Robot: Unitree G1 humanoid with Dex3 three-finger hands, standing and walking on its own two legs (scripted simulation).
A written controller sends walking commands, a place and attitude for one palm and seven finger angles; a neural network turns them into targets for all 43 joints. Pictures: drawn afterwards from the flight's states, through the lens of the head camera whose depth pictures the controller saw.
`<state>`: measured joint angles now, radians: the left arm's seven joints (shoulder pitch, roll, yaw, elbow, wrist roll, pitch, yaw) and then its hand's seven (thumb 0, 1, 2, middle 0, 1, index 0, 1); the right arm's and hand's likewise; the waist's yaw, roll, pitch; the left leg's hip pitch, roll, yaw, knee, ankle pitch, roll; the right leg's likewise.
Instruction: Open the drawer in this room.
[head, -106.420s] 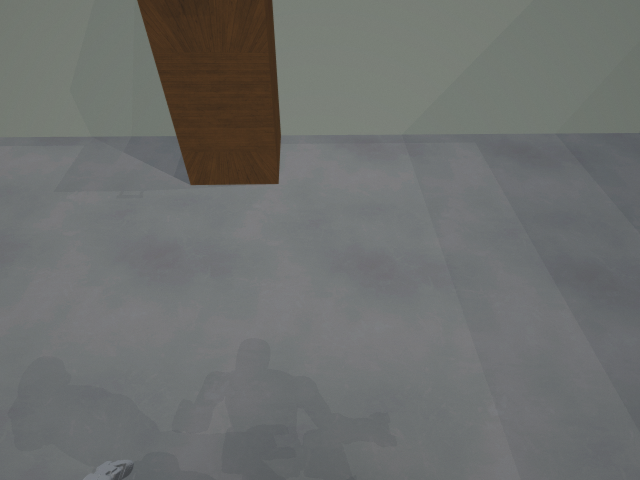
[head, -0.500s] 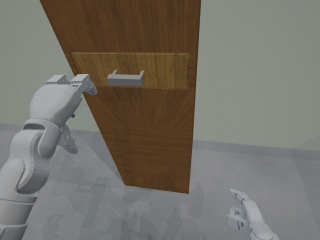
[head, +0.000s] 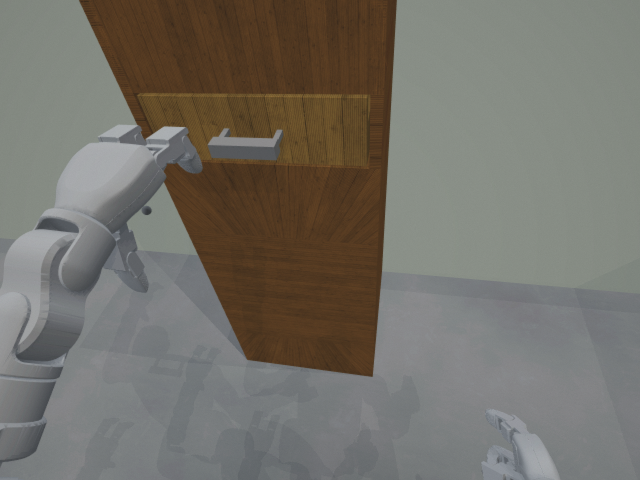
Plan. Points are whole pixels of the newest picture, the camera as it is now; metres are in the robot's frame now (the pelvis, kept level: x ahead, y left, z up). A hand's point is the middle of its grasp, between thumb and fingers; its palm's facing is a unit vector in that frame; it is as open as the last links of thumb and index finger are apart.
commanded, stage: raise the hand with hooked fingers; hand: left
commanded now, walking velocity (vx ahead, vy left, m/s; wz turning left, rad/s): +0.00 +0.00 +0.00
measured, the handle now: (248, 141) +0.58 +0.21 +0.14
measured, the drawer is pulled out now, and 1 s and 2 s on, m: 0.00 0.00 0.00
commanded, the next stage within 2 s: move the hooked fingers above the handle in 0.10 s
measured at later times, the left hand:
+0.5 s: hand (162, 183) +0.36 +0.23 +0.22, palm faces +0.15 -0.03 -0.99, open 13.8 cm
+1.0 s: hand (185, 164) +0.43 +0.23 +0.20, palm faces +0.07 -0.02 -1.00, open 13.8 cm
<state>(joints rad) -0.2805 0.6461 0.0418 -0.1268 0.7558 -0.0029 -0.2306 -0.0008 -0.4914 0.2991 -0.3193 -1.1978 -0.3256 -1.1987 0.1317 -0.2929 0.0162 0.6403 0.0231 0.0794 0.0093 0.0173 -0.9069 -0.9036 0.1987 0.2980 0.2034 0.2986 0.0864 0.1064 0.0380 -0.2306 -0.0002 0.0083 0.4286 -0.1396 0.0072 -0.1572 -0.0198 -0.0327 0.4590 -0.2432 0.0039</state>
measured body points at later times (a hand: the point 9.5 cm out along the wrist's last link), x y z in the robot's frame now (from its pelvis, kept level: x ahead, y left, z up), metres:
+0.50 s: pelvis +0.01 -0.01 +0.00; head +0.02 -0.05 +0.45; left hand +0.35 +0.23 +0.27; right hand +0.22 -0.22 -0.10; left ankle +0.06 +0.12 -0.74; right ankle +0.01 -0.12 -0.74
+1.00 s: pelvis +0.03 +0.00 +0.00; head +0.05 -0.04 +0.45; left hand +0.42 +0.23 +0.25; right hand +0.21 -0.23 -0.12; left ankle +0.06 +0.12 -0.74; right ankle +0.01 -0.12 -0.74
